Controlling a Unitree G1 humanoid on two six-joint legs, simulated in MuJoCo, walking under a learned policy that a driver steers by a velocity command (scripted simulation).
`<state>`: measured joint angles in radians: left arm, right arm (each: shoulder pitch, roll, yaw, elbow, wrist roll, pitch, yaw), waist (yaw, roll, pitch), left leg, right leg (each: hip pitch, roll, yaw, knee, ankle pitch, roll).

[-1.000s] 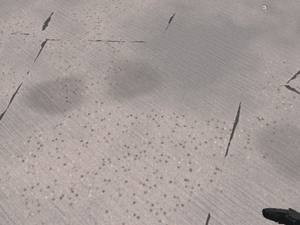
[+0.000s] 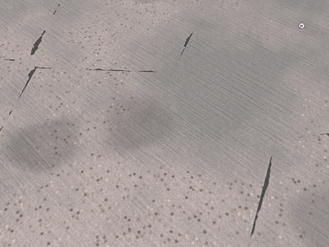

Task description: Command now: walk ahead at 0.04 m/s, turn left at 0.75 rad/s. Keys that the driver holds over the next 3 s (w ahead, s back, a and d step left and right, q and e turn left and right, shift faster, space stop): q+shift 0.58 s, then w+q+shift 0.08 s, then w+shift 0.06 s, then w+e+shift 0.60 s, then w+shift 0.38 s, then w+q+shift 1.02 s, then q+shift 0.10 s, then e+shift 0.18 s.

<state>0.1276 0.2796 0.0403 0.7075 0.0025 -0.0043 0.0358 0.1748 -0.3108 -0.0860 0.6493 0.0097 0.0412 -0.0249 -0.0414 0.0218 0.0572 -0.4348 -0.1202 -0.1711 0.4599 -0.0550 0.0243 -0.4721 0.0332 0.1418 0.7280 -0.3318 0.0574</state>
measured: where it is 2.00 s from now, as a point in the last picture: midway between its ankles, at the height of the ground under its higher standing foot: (96, 150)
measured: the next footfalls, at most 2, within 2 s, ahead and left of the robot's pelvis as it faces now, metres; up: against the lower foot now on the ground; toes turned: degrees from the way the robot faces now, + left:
right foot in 0.04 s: +0.11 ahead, -0.13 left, +0.00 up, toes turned +10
left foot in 0.50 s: -0.02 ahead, +0.10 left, +0.00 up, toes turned +33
